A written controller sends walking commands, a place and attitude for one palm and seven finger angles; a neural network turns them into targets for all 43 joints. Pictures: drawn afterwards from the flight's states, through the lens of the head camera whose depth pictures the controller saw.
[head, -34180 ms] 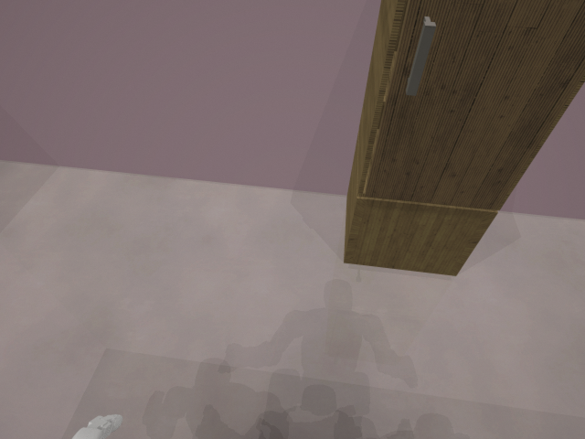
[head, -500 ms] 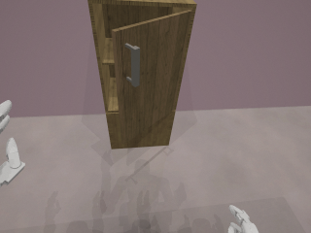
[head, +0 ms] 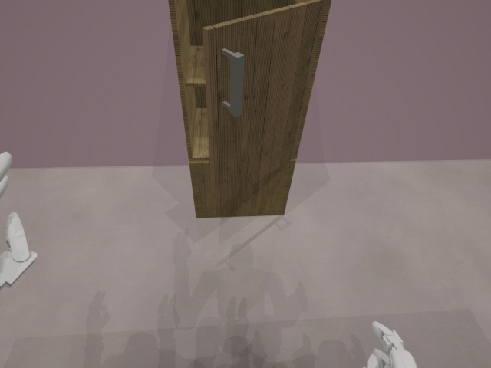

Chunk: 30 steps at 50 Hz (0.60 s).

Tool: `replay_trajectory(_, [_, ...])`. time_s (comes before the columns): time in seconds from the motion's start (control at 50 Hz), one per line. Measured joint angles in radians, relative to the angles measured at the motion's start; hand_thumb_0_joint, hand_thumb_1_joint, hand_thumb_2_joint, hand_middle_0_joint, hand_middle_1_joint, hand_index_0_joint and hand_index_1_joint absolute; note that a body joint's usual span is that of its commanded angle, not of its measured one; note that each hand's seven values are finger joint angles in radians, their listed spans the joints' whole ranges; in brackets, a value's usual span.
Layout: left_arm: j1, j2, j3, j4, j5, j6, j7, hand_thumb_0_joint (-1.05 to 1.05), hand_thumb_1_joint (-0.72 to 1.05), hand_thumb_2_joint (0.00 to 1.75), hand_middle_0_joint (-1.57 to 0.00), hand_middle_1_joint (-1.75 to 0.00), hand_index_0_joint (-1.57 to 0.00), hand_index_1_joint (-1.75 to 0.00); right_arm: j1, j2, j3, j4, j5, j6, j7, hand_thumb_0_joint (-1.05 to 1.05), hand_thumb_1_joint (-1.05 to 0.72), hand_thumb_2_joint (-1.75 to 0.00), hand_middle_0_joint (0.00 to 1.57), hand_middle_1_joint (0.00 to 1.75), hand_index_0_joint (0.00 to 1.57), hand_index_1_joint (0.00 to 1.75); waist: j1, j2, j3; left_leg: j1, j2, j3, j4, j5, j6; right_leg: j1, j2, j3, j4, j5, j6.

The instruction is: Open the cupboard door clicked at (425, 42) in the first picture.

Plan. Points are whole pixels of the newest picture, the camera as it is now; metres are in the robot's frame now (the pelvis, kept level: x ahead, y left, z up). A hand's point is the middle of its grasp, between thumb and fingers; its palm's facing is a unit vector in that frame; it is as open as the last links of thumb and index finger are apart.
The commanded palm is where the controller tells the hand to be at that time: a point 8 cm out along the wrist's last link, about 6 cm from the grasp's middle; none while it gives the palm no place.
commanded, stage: stop stepping back and stand still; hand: left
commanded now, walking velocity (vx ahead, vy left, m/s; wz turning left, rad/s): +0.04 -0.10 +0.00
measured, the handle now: (231, 83) +0.71 +0.06 +0.13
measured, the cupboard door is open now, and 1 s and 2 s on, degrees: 38 38 38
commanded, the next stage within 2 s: let the arm hang, fingers relaxed in 0.80 s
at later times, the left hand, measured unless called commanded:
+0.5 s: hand (72, 216) +0.26 +0.23 +0.18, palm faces +0.38 -0.78 -0.50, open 7.4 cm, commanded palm +0.20 +0.28 +0.18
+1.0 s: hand (82, 257) +0.27 +0.27 +0.04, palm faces +0.18 -0.83 -0.52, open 7.4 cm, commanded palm none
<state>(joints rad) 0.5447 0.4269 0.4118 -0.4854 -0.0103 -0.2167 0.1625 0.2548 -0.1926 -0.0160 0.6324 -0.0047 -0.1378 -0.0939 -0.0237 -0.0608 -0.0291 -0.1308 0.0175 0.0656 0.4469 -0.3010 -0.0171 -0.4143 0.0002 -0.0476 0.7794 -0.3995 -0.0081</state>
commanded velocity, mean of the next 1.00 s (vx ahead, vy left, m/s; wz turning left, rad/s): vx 0.00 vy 0.00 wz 0.00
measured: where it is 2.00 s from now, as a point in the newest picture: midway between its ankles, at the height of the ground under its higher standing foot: outside the picture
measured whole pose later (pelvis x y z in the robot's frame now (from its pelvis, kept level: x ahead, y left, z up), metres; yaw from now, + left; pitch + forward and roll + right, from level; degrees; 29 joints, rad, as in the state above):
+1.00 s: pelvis +0.05 +0.01 +0.00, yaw -1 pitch +2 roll +0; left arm 0.35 0.39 0.21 0.04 0.02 -0.09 0.04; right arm 0.15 -0.28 0.00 0.75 0.00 -0.08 0.01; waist 0.01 0.07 0.00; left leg -0.29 -0.04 0.04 0.54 -0.27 0.05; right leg -0.29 0.01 -0.09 0.53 -0.27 -0.04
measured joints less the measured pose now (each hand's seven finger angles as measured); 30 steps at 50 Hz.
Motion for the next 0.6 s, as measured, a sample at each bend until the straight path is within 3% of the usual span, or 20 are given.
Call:
replay_trajectory(0.06, [-0.001, 0.015, 0.037, -0.001, 0.002, 0.009, -0.002, 0.01, 0.89, 0.90, -0.21, -0.31, -0.22, -0.30, 0.024, 0.025, 0.012, 0.016, 0.004, -0.005, 0.019, 0.01, -0.91, -0.89, 0.20, 0.29, 0.20, 0.30, 0.003, 0.019, 0.001, 0.021, 0.019, -0.009, -0.003, -0.024, -0.014, -0.004, -0.002, -0.037, 0.016, 0.033, 0.016])
replay_trajectory(0.14, [-0.018, 0.015, 0.057, 0.014, -0.006, 0.006, -0.003, 0.01, 0.89, 0.90, -0.21, -0.31, -0.21, -0.30, 0.031, 0.031, 0.029, 0.023, 0.004, 0.000, 0.034, 0.01, -0.90, -0.89, 0.21, 0.30, 0.20, 0.30, 0.015, 0.059, 0.034, 0.013, 0.040, -0.014, 0.067, -0.074, -0.032, 0.088, 0.007, -0.060, -0.168, 0.091, 0.015])
replay_trajectory(0.16, [-0.026, 0.011, 0.054, 0.024, -0.006, 0.005, -0.006, 0.01, 0.89, 0.90, -0.21, -0.31, -0.21, -0.30, 0.024, 0.027, 0.030, 0.026, 0.006, 0.005, 0.037, 0.01, -0.90, -0.89, 0.21, 0.30, 0.20, 0.30, 0.018, 0.077, 0.047, -0.002, 0.051, -0.018, 0.110, -0.099, -0.034, 0.100, 0.018, -0.066, -0.194, 0.135, -0.018])
replay_trajectory(0.2, [-0.047, -0.009, 0.034, 0.045, -0.007, 0.008, -0.015, 0.01, 0.89, 0.90, -0.21, -0.31, -0.21, -0.30, -0.006, 0.014, 0.025, 0.043, 0.012, 0.024, 0.044, 0.01, -0.90, -0.89, 0.21, 0.30, 0.21, 0.30, 0.014, 0.108, 0.076, -0.066, 0.058, -0.043, 0.255, -0.137, -0.004, 0.097, 0.032, -0.080, -0.177, 0.138, -0.073])
replay_trajectory(0.24, [-0.054, -0.033, 0.008, 0.064, -0.009, 0.006, -0.025, 0.01, 0.89, 0.90, -0.21, -0.31, -0.21, -0.30, -0.036, 0.003, 0.017, 0.059, 0.019, 0.043, 0.049, 0.01, -0.90, -0.89, 0.21, 0.30, 0.21, 0.30, 0.013, 0.110, 0.094, -0.144, 0.025, -0.068, 0.428, -0.168, 0.007, 0.105, 0.031, -0.075, -0.190, 0.134, -0.089])
replay_trajectory(0.28, [-0.028, -0.049, -0.006, 0.068, -0.011, 0.005, -0.027, 0.01, 0.89, 0.90, -0.21, -0.31, -0.21, -0.30, -0.055, -0.003, 0.014, 0.059, 0.020, 0.057, 0.049, 0.01, -0.90, -0.89, 0.21, 0.30, 0.21, 0.30, 0.012, 0.095, 0.099, -0.188, 0.001, -0.061, 0.493, -0.160, 0.006, 0.121, 0.029, -0.055, -0.229, 0.151, -0.088])
replay_trajectory(0.32, [0.012, -0.050, -0.008, 0.056, -0.011, 0.003, -0.024, 0.01, 0.89, 0.90, -0.21, -0.31, -0.22, -0.30, -0.062, -0.006, 0.014, 0.042, 0.017, 0.062, 0.042, 0.01, -0.91, -0.89, 0.21, 0.30, 0.21, 0.30, 0.007, 0.074, 0.097, -0.201, -0.010, -0.044, 0.452, -0.139, 0.007, 0.138, 0.028, -0.037, -0.270, 0.171, -0.089])
replay_trajectory(0.4, [0.049, -0.022, 0.000, 0.001, -0.013, -0.005, -0.011, 0.01, 0.89, 0.89, -0.21, -0.31, -0.22, -0.30, -0.053, -0.021, 0.011, 0.003, 0.009, 0.051, 0.026, 0.01, -0.91, -0.89, 0.21, 0.30, 0.20, 0.30, 0.003, 0.046, 0.087, -0.165, -0.012, -0.020, 0.228, -0.052, 0.016, 0.173, 0.036, -0.033, -0.327, 0.189, -0.088])
replay_trajectory(0.46, [0.046, -0.010, 0.008, -0.041, -0.019, -0.018, -0.001, 0.01, 0.89, 0.89, -0.21, -0.31, -0.22, -0.30, -0.045, -0.052, -0.001, -0.019, 0.008, 0.039, 0.022, 0.01, -0.91, -0.89, 0.20, 0.29, 0.20, 0.30, 0.004, 0.071, 0.082, -0.103, 0.001, -0.039, 0.036, 0.066, 0.029, 0.188, 0.066, -0.053, -0.323, 0.173, -0.082])
replay_trajectory(0.54, [0.025, -0.004, 0.022, -0.021, -0.026, -0.023, -0.003, 0.01, 0.89, 0.89, -0.21, -0.31, -0.22, -0.30, -0.059, -0.049, -0.010, -0.014, 0.021, 0.050, 0.024, 0.01, -0.91, -0.89, 0.20, 0.29, 0.20, 0.30, 0.022, 0.049, 0.074, -0.082, -0.006, -0.026, 0.027, 0.052, 0.024, 0.207, 0.060, -0.035, -0.330, 0.163, -0.065])
replay_trajectory(0.6, [0.018, -0.011, 0.022, 0.015, -0.026, -0.008, -0.008, 0.01, 0.89, 0.90, -0.21, -0.31, -0.22, -0.30, -0.070, -0.047, -0.005, -0.030, 0.024, 0.048, 0.027, 0.01, -0.91, -0.89, 0.20, 0.29, 0.20, 0.30, 0.020, 0.058, 0.069, -0.078, -0.009, -0.021, 0.017, 0.049, 0.025, 0.210, 0.058, -0.030, -0.343, 0.166, -0.064])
